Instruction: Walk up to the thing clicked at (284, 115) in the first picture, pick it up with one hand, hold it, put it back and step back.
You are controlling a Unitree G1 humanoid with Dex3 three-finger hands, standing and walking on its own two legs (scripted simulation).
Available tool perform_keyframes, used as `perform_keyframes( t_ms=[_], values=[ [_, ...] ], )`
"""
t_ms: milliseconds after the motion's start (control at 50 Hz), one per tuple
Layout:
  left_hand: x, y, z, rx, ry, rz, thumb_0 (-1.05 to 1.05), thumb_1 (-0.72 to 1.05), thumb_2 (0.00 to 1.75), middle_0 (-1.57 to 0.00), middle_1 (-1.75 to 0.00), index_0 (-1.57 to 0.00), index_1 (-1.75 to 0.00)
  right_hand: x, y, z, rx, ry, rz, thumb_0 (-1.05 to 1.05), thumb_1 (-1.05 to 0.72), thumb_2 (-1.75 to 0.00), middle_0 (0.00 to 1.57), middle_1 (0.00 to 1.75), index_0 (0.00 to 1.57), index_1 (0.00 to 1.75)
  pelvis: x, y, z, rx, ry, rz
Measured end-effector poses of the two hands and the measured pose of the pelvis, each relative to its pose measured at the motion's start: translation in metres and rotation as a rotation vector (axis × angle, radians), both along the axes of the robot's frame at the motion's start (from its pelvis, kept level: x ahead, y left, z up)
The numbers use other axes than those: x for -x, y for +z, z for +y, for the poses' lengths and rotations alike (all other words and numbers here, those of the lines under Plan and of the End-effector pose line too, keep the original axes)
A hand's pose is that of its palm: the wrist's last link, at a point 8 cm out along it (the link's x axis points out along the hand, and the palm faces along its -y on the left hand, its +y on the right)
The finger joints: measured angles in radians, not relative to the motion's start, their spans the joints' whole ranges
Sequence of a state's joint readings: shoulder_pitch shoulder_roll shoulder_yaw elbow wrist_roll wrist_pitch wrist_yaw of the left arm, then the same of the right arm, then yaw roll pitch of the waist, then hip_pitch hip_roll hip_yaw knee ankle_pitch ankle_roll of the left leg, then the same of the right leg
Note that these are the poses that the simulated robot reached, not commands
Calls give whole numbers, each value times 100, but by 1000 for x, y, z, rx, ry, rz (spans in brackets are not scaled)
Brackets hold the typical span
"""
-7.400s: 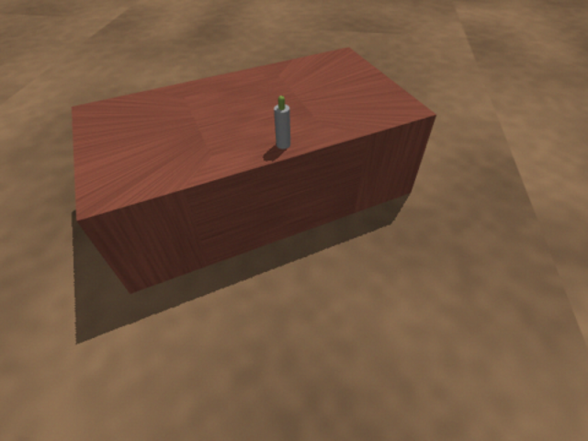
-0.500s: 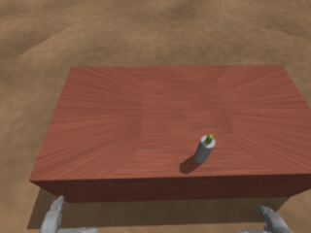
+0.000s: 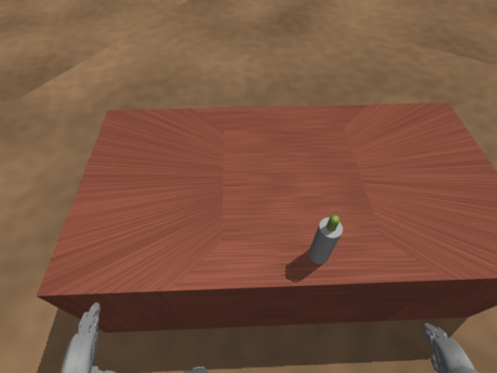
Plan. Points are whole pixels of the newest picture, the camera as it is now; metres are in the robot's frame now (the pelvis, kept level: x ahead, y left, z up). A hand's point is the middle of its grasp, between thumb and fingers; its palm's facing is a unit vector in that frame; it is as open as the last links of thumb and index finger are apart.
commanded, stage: go down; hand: right
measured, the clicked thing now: (326, 237) +0.43 -0.17 -0.19
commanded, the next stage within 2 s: none
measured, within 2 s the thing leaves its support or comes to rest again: neither
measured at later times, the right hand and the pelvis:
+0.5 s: hand (428, 354) +0.16 -0.27 -0.08, palm faces +0.08 +0.95 -0.32, open 17.5 cm; pelvis -0.01 +0.00 -0.01, yaw -1 degrees
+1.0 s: hand (458, 261) +0.29 -0.33 +0.00, palm faces +0.12 +0.98 -0.16, open 17.6 cm; pelvis -0.02 -0.01 +0.00, yaw +1 degrees
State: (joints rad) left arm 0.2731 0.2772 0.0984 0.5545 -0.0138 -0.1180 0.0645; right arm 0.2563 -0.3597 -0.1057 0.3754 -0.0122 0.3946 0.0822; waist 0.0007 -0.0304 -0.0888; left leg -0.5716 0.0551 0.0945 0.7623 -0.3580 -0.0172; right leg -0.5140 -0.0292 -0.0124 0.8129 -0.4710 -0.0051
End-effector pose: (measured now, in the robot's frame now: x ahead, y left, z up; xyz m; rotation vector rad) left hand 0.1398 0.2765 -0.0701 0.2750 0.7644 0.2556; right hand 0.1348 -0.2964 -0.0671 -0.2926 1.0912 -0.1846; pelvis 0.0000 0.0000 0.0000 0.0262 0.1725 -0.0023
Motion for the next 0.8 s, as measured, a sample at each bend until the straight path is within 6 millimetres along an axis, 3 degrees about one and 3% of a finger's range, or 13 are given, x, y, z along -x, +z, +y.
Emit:
perform_keyframes(
  t_ms=[440,640,800],
  values=[
    [0,13,-12,-20,-25,-103,-1,-53,5,-7,-6,-6,-6,-1,16,-13,-3,-13,-100,0,56,-5,3,6,4,6,5,-10,3,-3,-12,8],
    [-2,30,-30,-15,-68,-191,-1,-53,5,-7,-6,-6,-6,-60,54,-45,-19,-20,-332,-1,53,-5,4,6,5,5,12,-7,3,-7,-20,-22],
    [22,27,-29,-9,-57,-154,-1,-53,5,-7,-6,-6,-6,-99,74,-62,-97,3,-392,-1,53,-5,4,6,5,5,16,-2,-2,-7,0,-36]
  ],
)
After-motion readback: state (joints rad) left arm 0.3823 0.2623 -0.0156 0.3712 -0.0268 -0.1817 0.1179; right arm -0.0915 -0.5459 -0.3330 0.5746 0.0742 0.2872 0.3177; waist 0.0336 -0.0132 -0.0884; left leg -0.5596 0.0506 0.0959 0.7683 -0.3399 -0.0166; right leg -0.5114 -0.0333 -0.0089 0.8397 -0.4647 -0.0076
